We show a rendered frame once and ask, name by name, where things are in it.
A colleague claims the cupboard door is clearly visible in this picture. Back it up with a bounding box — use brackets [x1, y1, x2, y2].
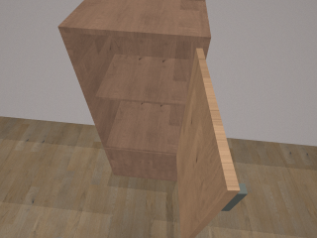
[176, 48, 240, 238]

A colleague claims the handle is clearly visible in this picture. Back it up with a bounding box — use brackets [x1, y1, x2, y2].
[221, 183, 248, 211]

